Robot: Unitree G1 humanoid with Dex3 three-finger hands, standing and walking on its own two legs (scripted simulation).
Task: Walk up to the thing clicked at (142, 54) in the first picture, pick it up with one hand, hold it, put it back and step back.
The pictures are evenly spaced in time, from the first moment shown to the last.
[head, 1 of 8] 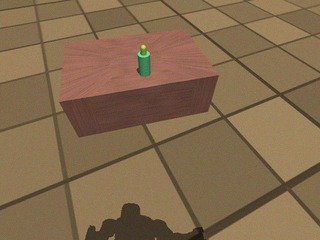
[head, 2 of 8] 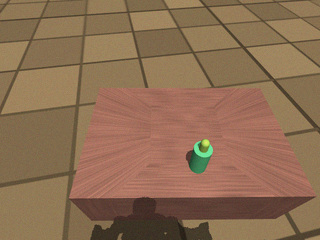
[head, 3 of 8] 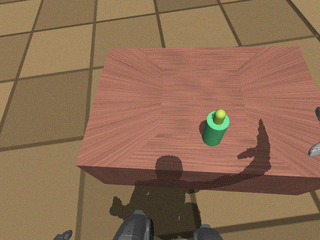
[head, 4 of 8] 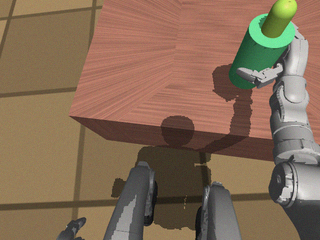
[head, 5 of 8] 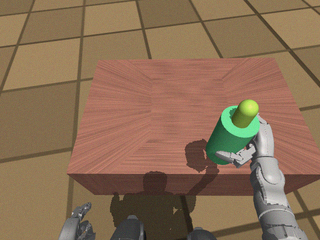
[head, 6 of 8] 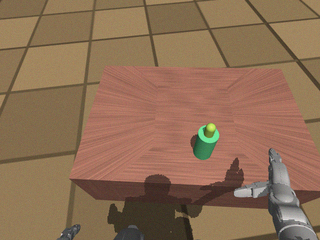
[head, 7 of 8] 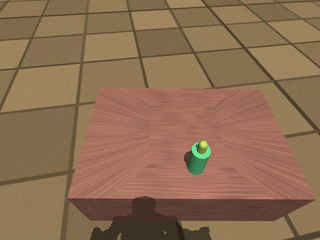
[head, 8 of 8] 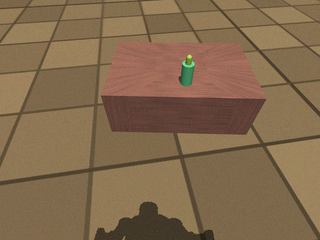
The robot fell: no
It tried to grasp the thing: yes
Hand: right
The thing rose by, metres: 0.32
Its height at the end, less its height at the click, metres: +0.00
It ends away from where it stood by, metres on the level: 0.01
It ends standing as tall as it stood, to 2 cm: yes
